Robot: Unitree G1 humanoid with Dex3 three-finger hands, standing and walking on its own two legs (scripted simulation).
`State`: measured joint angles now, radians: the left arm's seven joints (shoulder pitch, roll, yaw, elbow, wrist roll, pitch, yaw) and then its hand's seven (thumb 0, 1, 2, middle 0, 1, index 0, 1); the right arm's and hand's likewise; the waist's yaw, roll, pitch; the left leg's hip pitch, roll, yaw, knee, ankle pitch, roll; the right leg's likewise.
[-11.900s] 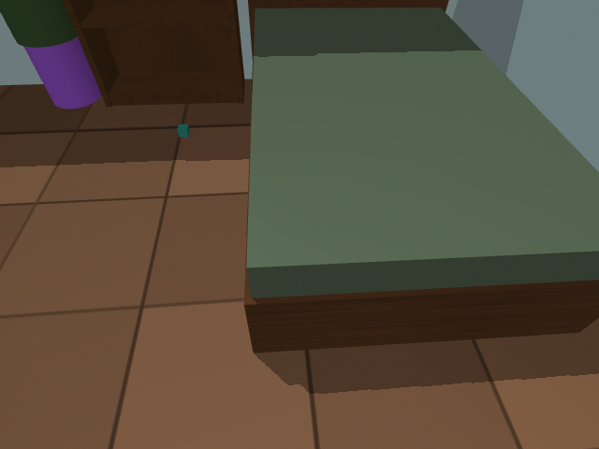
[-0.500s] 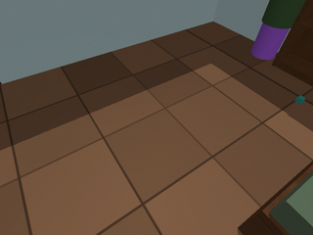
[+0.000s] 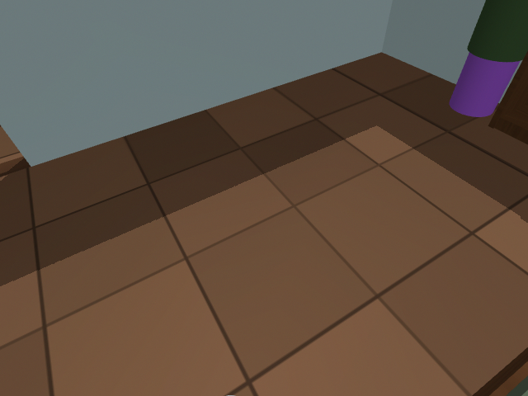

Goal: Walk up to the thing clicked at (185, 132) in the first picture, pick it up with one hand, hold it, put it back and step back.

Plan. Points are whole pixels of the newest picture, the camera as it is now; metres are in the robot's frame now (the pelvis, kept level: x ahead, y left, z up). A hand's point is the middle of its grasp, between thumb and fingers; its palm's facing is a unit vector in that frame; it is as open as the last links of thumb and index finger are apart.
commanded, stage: walk up
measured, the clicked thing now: out of the picture +1.30 -1.37 -0.75
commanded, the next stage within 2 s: none
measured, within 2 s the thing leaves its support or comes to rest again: neither
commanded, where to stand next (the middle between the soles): +1.11 +0.07 m, yaw +1 degrees
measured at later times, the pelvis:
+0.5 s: pelvis +0.26 +0.04 -0.01, yaw +1 degrees
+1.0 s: pelvis +0.50 +0.01 -0.01, yaw +3 degrees
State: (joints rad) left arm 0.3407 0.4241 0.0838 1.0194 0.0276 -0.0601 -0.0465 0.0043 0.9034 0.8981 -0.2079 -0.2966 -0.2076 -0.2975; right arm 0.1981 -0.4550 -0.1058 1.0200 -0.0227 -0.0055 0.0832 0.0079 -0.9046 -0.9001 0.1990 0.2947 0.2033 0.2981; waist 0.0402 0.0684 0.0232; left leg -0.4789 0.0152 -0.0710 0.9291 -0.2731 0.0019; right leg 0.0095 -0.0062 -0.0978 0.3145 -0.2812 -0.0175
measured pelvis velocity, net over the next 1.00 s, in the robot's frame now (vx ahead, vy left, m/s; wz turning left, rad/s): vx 0.50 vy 0.01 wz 0.05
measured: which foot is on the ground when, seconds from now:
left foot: up 0.00-0.18, down 0.20-0.68, up 0.70-1.00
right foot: down 0.00-0.24, up 0.26-0.64, down 0.66-1.00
